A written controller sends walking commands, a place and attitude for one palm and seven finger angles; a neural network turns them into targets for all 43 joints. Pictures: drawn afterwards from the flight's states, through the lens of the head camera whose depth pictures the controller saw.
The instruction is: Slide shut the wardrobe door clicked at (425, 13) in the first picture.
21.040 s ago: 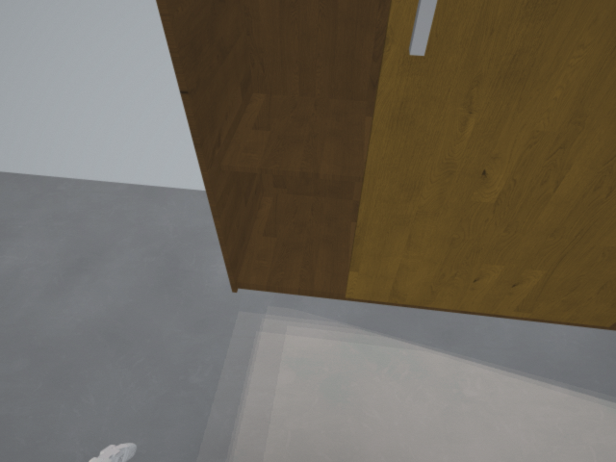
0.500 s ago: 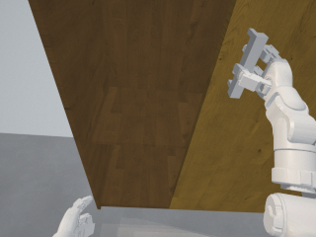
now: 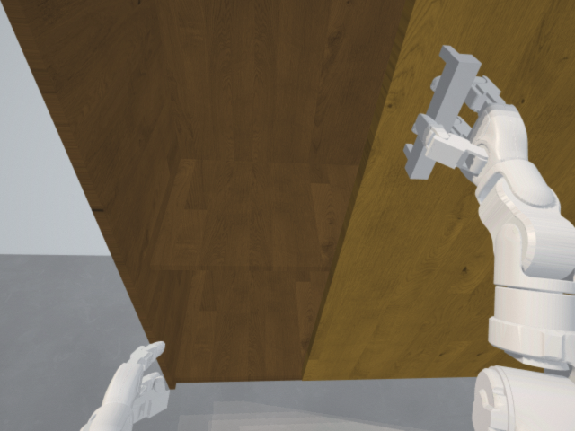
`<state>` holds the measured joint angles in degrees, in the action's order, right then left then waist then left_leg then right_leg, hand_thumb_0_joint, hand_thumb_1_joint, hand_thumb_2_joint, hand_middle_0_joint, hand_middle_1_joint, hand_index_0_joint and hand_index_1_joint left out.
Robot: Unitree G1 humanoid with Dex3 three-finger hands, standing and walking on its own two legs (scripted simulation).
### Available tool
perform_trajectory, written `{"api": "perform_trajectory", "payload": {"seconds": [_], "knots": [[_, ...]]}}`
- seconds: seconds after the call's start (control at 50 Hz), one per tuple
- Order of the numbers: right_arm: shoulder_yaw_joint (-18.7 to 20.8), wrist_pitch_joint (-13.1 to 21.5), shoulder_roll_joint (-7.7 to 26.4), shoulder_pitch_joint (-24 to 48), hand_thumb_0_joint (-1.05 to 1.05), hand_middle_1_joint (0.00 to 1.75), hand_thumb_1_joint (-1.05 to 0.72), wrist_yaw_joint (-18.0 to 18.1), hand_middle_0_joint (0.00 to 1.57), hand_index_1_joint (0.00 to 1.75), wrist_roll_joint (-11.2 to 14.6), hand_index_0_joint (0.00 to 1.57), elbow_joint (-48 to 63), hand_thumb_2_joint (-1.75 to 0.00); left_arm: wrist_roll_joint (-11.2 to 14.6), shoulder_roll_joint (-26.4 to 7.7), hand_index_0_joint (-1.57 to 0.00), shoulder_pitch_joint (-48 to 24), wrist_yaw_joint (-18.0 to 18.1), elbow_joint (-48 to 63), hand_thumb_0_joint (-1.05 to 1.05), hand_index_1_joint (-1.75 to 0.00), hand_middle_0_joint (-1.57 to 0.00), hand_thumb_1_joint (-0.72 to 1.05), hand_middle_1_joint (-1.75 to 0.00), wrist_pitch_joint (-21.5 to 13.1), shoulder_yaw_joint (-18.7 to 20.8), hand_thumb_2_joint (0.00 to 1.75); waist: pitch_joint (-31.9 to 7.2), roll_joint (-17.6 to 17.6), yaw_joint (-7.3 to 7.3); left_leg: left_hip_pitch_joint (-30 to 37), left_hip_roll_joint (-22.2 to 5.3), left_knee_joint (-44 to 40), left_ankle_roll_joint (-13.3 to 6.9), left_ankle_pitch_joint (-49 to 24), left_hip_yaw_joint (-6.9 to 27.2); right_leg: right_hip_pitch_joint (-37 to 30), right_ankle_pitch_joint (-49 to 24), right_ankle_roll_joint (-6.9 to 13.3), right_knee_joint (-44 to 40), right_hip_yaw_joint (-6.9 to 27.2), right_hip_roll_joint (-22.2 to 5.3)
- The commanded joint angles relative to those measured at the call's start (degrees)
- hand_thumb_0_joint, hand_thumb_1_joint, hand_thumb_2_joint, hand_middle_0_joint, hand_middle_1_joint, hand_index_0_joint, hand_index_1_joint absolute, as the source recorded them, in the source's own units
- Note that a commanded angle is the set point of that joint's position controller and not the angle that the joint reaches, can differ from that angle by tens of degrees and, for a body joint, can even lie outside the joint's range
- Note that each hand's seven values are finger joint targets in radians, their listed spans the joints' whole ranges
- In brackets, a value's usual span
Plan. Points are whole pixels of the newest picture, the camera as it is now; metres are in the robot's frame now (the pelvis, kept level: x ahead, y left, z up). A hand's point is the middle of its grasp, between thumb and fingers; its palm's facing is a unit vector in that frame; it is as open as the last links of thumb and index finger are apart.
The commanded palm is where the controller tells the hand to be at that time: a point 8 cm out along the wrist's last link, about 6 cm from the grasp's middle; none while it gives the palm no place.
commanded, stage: tug the door sideways, standing still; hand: right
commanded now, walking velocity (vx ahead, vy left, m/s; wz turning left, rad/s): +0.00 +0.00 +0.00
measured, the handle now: (431, 114) +0.44 -0.15 +0.27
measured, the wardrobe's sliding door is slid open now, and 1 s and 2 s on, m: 0.42 0.41 0.28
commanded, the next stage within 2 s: step sideways, sliding the door along in 0.36 s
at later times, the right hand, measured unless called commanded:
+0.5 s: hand (429, 139) +0.38 -0.13 +0.27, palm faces +0.04 +0.99 -0.11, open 7.3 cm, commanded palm +0.37 -0.16 +0.27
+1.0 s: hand (414, 134) +0.40 -0.12 +0.26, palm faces +0.26 +0.96 -0.10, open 6.9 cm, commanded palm +0.38 -0.10 +0.26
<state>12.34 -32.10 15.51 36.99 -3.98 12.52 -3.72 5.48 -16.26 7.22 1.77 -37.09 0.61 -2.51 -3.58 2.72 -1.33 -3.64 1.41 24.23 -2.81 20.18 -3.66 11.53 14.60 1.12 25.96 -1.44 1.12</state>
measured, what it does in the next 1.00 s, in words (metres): steps on the spot: left foot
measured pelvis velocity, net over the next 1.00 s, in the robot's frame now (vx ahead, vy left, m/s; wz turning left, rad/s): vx -0.05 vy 0.06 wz -0.03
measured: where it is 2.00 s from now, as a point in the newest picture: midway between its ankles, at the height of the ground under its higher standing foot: outside the picture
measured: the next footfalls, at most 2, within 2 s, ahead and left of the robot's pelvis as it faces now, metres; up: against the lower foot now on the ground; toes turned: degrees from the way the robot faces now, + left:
left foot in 0.80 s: +0.04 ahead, +0.11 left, +0.00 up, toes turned +3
left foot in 1.52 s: +0.19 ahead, +0.32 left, +0.00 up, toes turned -1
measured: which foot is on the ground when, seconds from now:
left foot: down 0.00-0.58, up 0.60-0.78, down 0.80-1.00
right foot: down 0.00-1.00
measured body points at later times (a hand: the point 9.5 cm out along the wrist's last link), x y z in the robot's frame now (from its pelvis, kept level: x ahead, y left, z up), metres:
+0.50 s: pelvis -0.02 -0.02 +0.00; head -0.02 +0.01 +0.45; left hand +0.19 +0.16 -0.10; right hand +0.37 -0.18 +0.28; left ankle -0.09 +0.09 -0.73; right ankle -0.01 -0.11 -0.74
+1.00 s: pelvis -0.05 +0.06 -0.01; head +0.01 +0.07 +0.43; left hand +0.07 +0.32 -0.14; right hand +0.38 -0.17 +0.27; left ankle +0.00 +0.11 -0.74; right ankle -0.06 -0.06 -0.69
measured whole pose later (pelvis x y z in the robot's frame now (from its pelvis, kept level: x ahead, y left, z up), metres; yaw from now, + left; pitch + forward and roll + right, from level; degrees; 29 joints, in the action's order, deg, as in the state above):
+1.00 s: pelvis -0.05 +0.06 -0.01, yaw -1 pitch -4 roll +0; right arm 8.9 0.1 18.3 53.9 6.9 4.2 -25.9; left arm 4.5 -15.0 13.3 1.7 -42.4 -0.6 2.3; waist 11.6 1.9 -3.1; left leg -15.4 3.9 31.3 -7.1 12.8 -7.6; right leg 23.0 26.1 1.1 58.5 0.2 -1.4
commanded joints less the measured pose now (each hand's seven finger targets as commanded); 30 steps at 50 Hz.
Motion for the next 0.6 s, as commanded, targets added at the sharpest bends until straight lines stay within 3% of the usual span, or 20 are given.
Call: {"api": "perform_trajectory", "payload": {"seconds": [0.0,0.04,0.08,0.14,0.18,0.32,0.42,0.44,0.46,0.48,0.52,0.54,0.56,0.58], "knots": [[-5.71,4.09,2.58,30.64,0.00,1.40,-0.90,-0.38,0.45,1.40,0.43,0.45,14.28,-0.90,-0.57,-4.92,-0.20,-7.81,-0.11,8.86,0.00,-0.30,-0.20,0.90,-0.30,-3.29,2.09,0.90,-21.12,0.16,2.65,-4.42,-0.58,2.09,1.45,-44.62,1.56,-20.83,-36.58,2.84,3.77,3.15,0.63],[-8.82,5.44,-0.66,32.02,0.00,1.40,-0.90,-0.17,0.45,1.40,0.71,0.45,14.32,-0.90,-0.70,-4.51,-0.20,-8.11,-0.26,8.37,0.00,-0.30,-0.20,0.90,-0.30,-3.32,2.16,0.90,-20.19,-3.77,3.20,-4.27,-0.51,1.84,1.42,-43.57,1.31,-20.15,-35.14,3.01,3.68,3.50,0.44],[-10.17,6.52,-2.05,33.95,0.00,1.40,-0.90,-0.18,0.45,1.40,0.69,0.45,13.13,-0.90,-0.77,-4.25,-0.20,-9.04,-0.35,8.45,0.00,-0.30,-0.20,0.90,-0.30,-3.66,2.15,0.90,-19.64,-4.58,3.33,-4.98,-0.45,1.33,1.42,-40.82,1.35,-19.80,-31.80,2.89,3.00,3.84,0.43],[-13.54,8.67,-5.78,37.97,0.00,1.40,-0.90,0.14,0.45,1.40,0.62,0.45,12.00,-0.90,-1.02,-3.35,-0.20,-8.98,-0.78,7.53,0.00,-0.30,-0.20,0.90,-0.30,-4.03,1.86,0.90,-17.64,-1.90,3.71,-6.76,-0.43,0.72,0.69,-36.68,1.26,-20.50,-30.07,2.51,2.66,4.65,0.47],[-14.85,9.63,-7.04,40.11,0.00,1.40,-0.90,0.53,0.45,1.40,-0.06,0.45,11.51,-0.90,-1.07,-2.98,-0.20,-8.81,-1.17,7.59,0.00,-0.30,-0.20,0.90,-0.30,-4.50,1.80,0.90,-18.61,2.00,4.02,-8.99,-0.18,0.81,0.40,-34.49,1.35,-23.08,-30.91,1.89,2.81,5.60,0.26],[-20.70,12.25,-13.21,43.71,0.00,1.40,-0.90,1.07,0.45,1.40,-0.58,0.45,7.45,-0.90,-1.38,-2.36,-0.20,-8.50,-2.42,6.95,0.00,-0.30,-0.20,0.90,-0.30,-5.55,1.98,0.90,-19.15,-1.85,4.71,-10.97,0.13,1.34,0.18,-31.06,0.82,-23.97,-29.65,1.14,2.59,7.57,-0.35],[-20.84,13.80,-13.98,47.51,0.00,1.40,-0.90,1.60,0.45,1.40,-0.54,0.45,5.44,-0.90,-1.67,-2.25,-0.20,-7.49,-3.06,6.11,0.00,-0.30,-0.20,0.90,-0.30,-6.72,2.24,0.90,-21.68,-0.72,4.63,-12.35,0.28,1.84,0.02,-29.40,0.98,-25.61,-30.24,0.43,2.91,8.29,-0.33],[-18.97,14.14,-11.24,49.11,0.00,1.40,-0.90,1.95,0.45,1.40,-0.73,0.45,3.18,-0.90,-1.79,-2.61,-0.20,-6.51,-2.88,4.87,0.00,-0.30,-0.20,0.90,-0.30,-6.48,2.40,0.90,-21.10,-1.88,4.78,-11.94,0.23,1.35,-0.12,-27.85,0.90,-24.68,-28.50,0.17,2.66,8.31,-0.28],[1.98,25.12,20.39,52.01,0.00,1.40,-0.90,6.67,0.45,1.40,-5.27,0.45,9.77,-0.90,-2.66,-5.51,-0.20,-2.79,-1.58,6.24,0.00,-0.30,-0.20,0.90,-0.30,-5.64,2.66,0.90,-12.55,0.78,0.88,-16.53,-1.41,1.63,2.74,-16.57,4.79,-16.14,-21.69,4.45,1.91,9.46,-6.55],[-7.22,28.54,7.44,45.53,0.00,1.40,-0.90,7.08,0.45,1.40,-6.48,0.45,2.68,-0.90,-3.62,-2.93,-0.20,-3.35,-1.11,5.24,0.00,-0.30,-0.20,0.90,-0.30,-5.06,2.36,0.90,-11.17,-1.72,1.32,-15.88,-1.03,2.05,3.13,-14.28,4.15,-14.43,-15.65,4.55,1.53,10.64,-6.64],[-11.72,31.69,-0.07,40.44,0.00,1.40,-0.90,6.39,0.45,1.40,-5.70,0.45,0.92,-0.90,-3.60,-2.57,-0.20,-2.76,-0.80,6.25,0.00,-0.30,-0.20,0.90,-0.30,-5.28,2.90,0.90,-13.99,1.37,1.90,-18.92,0.44,9.53,3.37,-8.59,2.92,-18.62,-18.41,5.72,-0.44,15.44,-11.38],[-9.81,33.39,3.34,42.04,0.00,1.40,-0.90,6.42,0.45,1.40,-5.65,0.45,3.00,-0.90,-4.03,-3.41,-0.20,-1.68,-0.50,6.52,0.00,-0.30,-0.20,0.90,-0.30,-5.07,3.50,0.90,-15.77,4.58,2.47,-22.45,1.00,16.71,3.33,-1.18,3.62,-22.44,-23.65,7.32,-2.13,19.28,-14.62],[-8.66,34.31,4.57,43.37,0.00,1.40,-0.90,6.58,0.45,1.40,-5.76,0.45,3.52,-0.90,-4.25,-3.25,-0.20,-1.69,-0.54,6.75,0.00,-0.30,-0.20,0.90,-0.30,-4.89,4.02,0.90,-17.76,5.65,2.96,-26.35,1.27,23.38,3.29,5.67,5.30,-26.98,-31.28,9.53,-2.36,22.27,-17.86],[-7.81,35.21,5.61,44.58,0.00,1.40,-0.90,6.70,0.45,1.40,-6.03,0.45,5.09,-0.90,-4.64,-3.17,-0.20,-1.74,-0.68,7.04,0.00,-0.30,-0.20,0.90,-0.30,-4.51,4.31,0.90,-19.03,5.15,2.66,-29.36,0.89,27.15,3.37,9.31,6.61,-30.47,-36.90,11.05,-1.53,23.03,-19.50]]}}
